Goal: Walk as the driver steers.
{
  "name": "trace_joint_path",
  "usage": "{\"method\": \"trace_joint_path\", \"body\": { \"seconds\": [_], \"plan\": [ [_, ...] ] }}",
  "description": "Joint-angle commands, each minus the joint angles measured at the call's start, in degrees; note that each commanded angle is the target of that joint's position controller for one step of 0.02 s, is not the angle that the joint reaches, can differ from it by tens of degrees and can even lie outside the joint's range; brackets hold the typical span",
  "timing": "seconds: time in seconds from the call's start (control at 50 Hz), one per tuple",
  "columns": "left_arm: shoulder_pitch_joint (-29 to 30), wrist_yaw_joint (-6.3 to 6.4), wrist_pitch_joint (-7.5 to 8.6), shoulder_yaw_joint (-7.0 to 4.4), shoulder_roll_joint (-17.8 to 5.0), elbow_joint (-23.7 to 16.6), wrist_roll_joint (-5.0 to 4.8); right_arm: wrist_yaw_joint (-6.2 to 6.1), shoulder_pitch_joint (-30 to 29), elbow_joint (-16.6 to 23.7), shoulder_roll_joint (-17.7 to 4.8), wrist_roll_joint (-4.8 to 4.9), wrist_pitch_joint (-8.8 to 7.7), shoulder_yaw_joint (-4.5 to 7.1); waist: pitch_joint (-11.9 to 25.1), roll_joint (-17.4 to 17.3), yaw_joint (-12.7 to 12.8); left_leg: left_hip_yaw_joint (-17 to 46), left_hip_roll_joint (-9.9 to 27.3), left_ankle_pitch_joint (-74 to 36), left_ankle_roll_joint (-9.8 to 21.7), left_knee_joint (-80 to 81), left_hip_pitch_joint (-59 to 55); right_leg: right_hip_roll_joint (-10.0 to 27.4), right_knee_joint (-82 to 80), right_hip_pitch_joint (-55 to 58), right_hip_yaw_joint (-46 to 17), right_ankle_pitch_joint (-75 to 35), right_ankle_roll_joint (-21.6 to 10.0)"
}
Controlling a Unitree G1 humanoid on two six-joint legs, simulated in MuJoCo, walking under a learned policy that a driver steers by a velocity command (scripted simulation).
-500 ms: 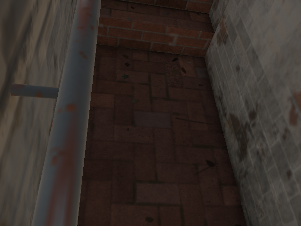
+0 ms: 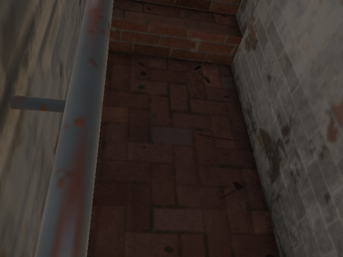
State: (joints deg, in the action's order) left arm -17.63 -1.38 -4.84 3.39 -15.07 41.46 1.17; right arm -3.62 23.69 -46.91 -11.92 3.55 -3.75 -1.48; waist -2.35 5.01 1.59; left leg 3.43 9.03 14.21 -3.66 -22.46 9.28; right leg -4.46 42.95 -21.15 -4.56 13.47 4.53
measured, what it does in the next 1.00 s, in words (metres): stands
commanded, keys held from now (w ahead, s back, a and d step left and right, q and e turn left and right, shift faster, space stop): w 1.00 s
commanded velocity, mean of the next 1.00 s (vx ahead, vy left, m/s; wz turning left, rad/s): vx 0.48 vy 0.08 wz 0.00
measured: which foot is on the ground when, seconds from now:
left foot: down 0.00-1.00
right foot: up 0.00-1.00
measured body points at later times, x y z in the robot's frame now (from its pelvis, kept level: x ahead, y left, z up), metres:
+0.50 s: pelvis +0.00 +0.00 +0.00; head +0.03 +0.08 +0.44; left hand +0.07 +0.22 -0.18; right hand +0.03 -0.27 -0.09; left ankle -0.03 +0.14 -0.75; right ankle +0.01 -0.18 -0.69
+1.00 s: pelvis +0.00 +0.00 +0.00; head +0.03 +0.08 +0.44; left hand +0.07 +0.22 -0.18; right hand +0.02 -0.27 -0.09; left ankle -0.03 +0.15 -0.75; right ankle +0.01 -0.18 -0.70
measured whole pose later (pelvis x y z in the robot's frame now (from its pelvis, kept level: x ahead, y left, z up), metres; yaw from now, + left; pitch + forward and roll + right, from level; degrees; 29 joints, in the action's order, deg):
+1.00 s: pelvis +0.00 +0.00 +0.00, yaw +0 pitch +0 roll -6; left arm -18.0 -0.7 -5.1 3.4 -14.6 40.3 0.8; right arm -3.4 24.2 -46.2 -12.3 3.6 -3.1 -1.6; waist -3.4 4.6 1.6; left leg 3.2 9.1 15.7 -3.8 -24.5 9.7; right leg -3.8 43.6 -22.0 -3.7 12.9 4.6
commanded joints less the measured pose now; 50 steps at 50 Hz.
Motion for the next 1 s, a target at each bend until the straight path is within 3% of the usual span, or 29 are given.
{"method": "trace_joint_path", "body": {
  "seconds": [0.02,0.08,0.1,0.12,0.14,0.18,0.2,0.22,0.24,0.28,0.36,0.4,0.42,0.44,0.5,0.52,0.56,0.62,0.66,0.68,0.76,0.78,0.8,0.84,0.86,0.9,0.94,0.96,1.0],
  "plan": [
    [8.9,0.1,1.51,-3.14,-0.9,-3.3,0.63,0.23,4.3,1.0,-7.3,0.51,-0.46,1.3,-2.6,-25.7,-1.8,1.9,5.4,-1.6,2.6,8.7,2.1,1.6,1.1,-4.4,0.7,0.1,0.0],
    [9.9,0.49,1.07,-3.0,-1.6,-3.1,0.5,0.41,4.7,1.7,-8.2,0.63,0.05,1.12,-2.5,-23.6,-2.8,3.5,5.7,-1.2,2.2,8.1,2.3,1.4,-1.1,-3.7,2.6,-0.4,-0.1],
    [9.0,0.43,0.65,-2.89,-1.4,-3.1,-0.26,0.42,4.2,1.7,-9.1,0.66,0.28,1.37,-2.3,-22.3,-2.5,4.3,5.7,4.3,1.6,8.3,2.9,2.1,-3.9,-2.6,2.9,-0.6,0.0],
    [8.4,0.3,-0.46,-3.46,-2.7,-1.6,-0.59,-0.25,7.8,2.1,-12.0,-0.12,0.34,2.67,-4.3,-19.5,-5.6,10.9,9.9,6.4,0.1,9.7,-2.3,0.5,-1.3,-9.6,2.1,-0.2,0.1],
    [8.4,0.31,-0.64,-3.62,-2.1,-1.8,-0.45,-0.42,9.8,0.8,-12.8,0.05,0.36,3.1,-4.9,-19.4,-5.2,12.2,11.6,6.4,0.0,10.2,-3.6,1.7,0.7,-12.1,-0.5,-0.3,0.2],
    [8.0,0.32,0.29,-3.63,-1.4,-2.1,-0.03,-0.2,11.4,0.1,-12.6,-0.06,-0.14,3.51,-5.5,-21.2,-4.9,11.2,11.9,3.0,0.0,10.6,-4.5,0.7,5.7,-14.7,-4.7,0.2,-0.1],
    [8.6,0.21,1.49,-3.05,-0.4,-3.7,0.19,0.16,8.1,-0.1,-9.7,0.6,-0.26,2.25,-4.3,-25.2,-2.0,4.2,7.8,2.7,2.2,10.1,0.2,2.3,4.6,-9.6,-3.0,-0.1,-0.1],
    [8.2,0.25,1.7,-3.1,-1.4,-3.4,0.25,0.29,6.6,0.9,-8.2,0.31,-0.31,1.69,-3.9,-25.5,-2.3,2.9,6.6,2.3,3.1,9.6,1.8,1.4,4.8,-7.9,-0.6,-0.3,-0.1],
    [11.0,0.44,1.38,-3.43,-2.4,-4.7,0.18,0.44,5.0,1.7,-8.4,0.01,-0.52,1.75,-5.8,-22.3,-2.3,3.3,7.9,-5.2,2.4,9.4,3.6,1.0,3.6,-8.4,-1.5,-0.8,0.1],
    [9.5,0.24,1.36,-3.54,-2.1,-4.6,0.02,0.8,5.7,1.8,-9.2,0.37,-0.8,1.93,-2.7,-22.4,-2.3,3.0,8.2,-13.2,2.0,7.2,1.1,0.9,4.5,-7.5,-1.2,0.1,0.1],
    [7.7,0.32,0.52,-3.44,-1.7,-3.7,-0.36,0.58,5.6,1.8,-9.2,0.48,0.34,1.67,-0.5,-24.8,-3.0,4.2,6.0,3.7,2.1,7.5,-0.1,1.6,0.3,-5.0,2.6,-0.4,-0.1],
    [10.8,0.82,0.37,-3.27,-2.3,-4.3,-0.23,0.31,4.3,2.2,-8.9,0.18,0.58,1.31,-3.8,-25.1,-3.9,6.5,6.4,9.9,1.9,10.1,1.1,2.4,-3.5,-6.9,2.2,-2.0,0.1],
    [8.1,0.47,-0.54,-3.72,-2.8,-2.4,-0.1,-0.33,8.8,2.0,-11.4,-0.19,0.58,2.76,-4.8,-19.8,-5.7,11.9,10.9,8.2,0.6,10.3,-3.6,0.9,-0.4,-11.6,1.5,-0.4,-0.2],
    [7.6,0.38,-0.57,-3.8,-2.0,-2.3,-0.1,-0.45,10.6,0.7,-12.4,-0.04,0.49,3.2,-4.7,-19.5,-5.4,12.6,12.3,5.4,0.4,10.0,-5.4,1.8,1.4,-13.5,-0.9,0.2,-0.1],
    [7.6,0.21,0.51,-3.7,-1.1,-2.6,0.07,-0.24,11.1,0.3,-11.7,-0.33,-0.3,3.47,-4.9,-22.4,-4.9,10.2,11.8,-0.8,0.3,9.9,-6.3,0.3,6.5,-15.5,-4.7,0.6,-0.4],
    [8.3,0.19,1.61,-3.15,-0.4,-4.1,0.33,0.13,7.7,0.0,-8.6,0.44,-0.39,2.11,-3.8,-26.2,-2.0,3.0,7.8,-3.4,2.3,8.9,-1.0,2.1,5.3,-9.8,-2.8,0.5,-0.3],
    [9.8,0.04,1.69,-3.55,-2.0,-5.2,0.1,0.88,4.6,1.8,-8.3,0.14,-0.89,1.98,-3.0,-24.2,-2.0,1.5,7.7,-16.8,2.4,6.3,0.6,0.7,5.3,-8.0,-1.4,0.7,-0.2],
    [7.1,0.09,0.7,-3.3,-1.4,-3.8,-0.19,0.63,5.2,1.9,-9.1,0.68,-0.03,1.78,-0.1,-24.6,-2.6,2.7,5.5,-0.6,2.1,6.5,0.5,1.3,1.0,-3.9,3.1,0.0,0.0],
    [9.4,0.62,0.13,-3.2,-1.7,-4.1,-0.17,0.3,4.9,2.3,-9.0,0.44,0.65,1.5,-3.6,-23.9,-3.3,4.9,5.6,9.0,1.7,9.2,3.1,1.6,-3.1,-4.1,3.4,-1.3,-0.1],
    [8.8,0.48,-0.78,-3.68,-2.8,-2.8,-0.28,-0.33,8.4,2.4,-11.7,-0.23,0.61,2.81,-5.4,-20.9,-6.0,11.3,10.1,8.7,0.3,10.2,-2.3,0.4,-0.4,-11.1,2.2,-0.5,-0.1],
    [7.6,0.29,0.47,-3.74,-1.2,-2.9,0.04,-0.18,11.3,0.5,-11.9,-0.28,-0.27,3.6,-5.1,-22.9,-5.0,10.2,11.6,0.1,0.2,10.1,-5.9,0.2,7.0,-15.5,-4.7,0.4,-0.3],
    [8.3,0.24,1.58,-3.23,-0.5,-4.3,0.31,0.19,8.1,0.2,-9.0,0.44,-0.38,2.28,-4.0,-26.5,-2.2,3.2,7.8,-2.3,2.2,9.1,-0.8,1.9,6.0,-10.1,-2.9,0.4,-0.3],
    [10.3,0.35,1.47,-3.57,-2.0,-5.4,0.12,0.44,5.5,1.6,-8.3,0.01,-0.74,2.09,-5.4,-24.2,-2.1,2.8,8.2,-10.2,1.7,8.6,1.7,0.7,4.6,-9.3,-2.8,-0.1,0.0],
    [9.0,0.19,1.48,-3.64,-2.1,-5.1,0.05,0.87,5.1,2.1,-8.6,0.29,-0.99,2.04,-1.8,-24.2,-2.0,1.4,7.7,-18.7,1.9,5.7,0.2,0.4,5.4,-7.0,-1.3,0.6,-0.1],
    [8.8,0.08,0.95,-3.67,-1.7,-5.6,-0.66,0.78,5.2,2.0,-9.3,0.38,-0.76,2.12,-0.9,-24.1,-1.9,2.4,7.1,-12.2,1.1,6.4,0.4,1.3,2.6,-5.7,0.5,1.1,0.5],
    [7.2,0.15,0.59,-3.46,-1.3,-4.0,-0.3,0.6,5.9,2.0,-9.3,0.62,0.04,1.88,0.1,-25.1,-2.7,2.9,5.6,0.1,1.9,6.7,0.0,1.3,1.6,-4.3,2.8,-0.1,0.0],
    [11.2,0.75,0.11,-3.43,-2.3,-4.6,-0.34,0.26,4.5,2.5,-9.1,0.17,0.64,1.44,-3.8,-26.1,-4.1,5.7,5.9,8.8,1.6,9.8,1.3,1.9,-2.4,-6.7,2.5,-1.8,0.1],
    [10.5,0.58,-0.76,-3.89,-3.2,-3.2,-0.41,-0.35,7.7,2.7,-12.0,-0.42,0.53,2.82,-5.3,-22.8,-6.4,12.1,10.6,8.6,0.1,10.7,-4.0,0.8,0.2,-13.3,1.0,-1.2,0.1],
    [7.1,0.24,-0.49,-3.95,-1.6,-2.5,-0.24,-0.42,11.3,0.6,-12.6,-0.04,0.24,3.52,-4.7,-20.8,-5.1,12.1,12.3,4.5,-0.2,10.2,-5.5,1.4,3.6,-14.0,-2.3,0.4,0.1]
  ]
}}
Keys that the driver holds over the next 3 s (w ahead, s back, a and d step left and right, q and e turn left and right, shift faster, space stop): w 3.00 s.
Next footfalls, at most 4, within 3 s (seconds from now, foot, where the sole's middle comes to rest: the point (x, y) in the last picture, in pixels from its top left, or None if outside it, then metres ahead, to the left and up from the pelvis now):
none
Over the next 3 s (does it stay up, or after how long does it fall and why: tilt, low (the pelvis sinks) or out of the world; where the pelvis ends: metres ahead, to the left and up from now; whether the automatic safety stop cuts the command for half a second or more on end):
stays up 0.00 0.00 0.00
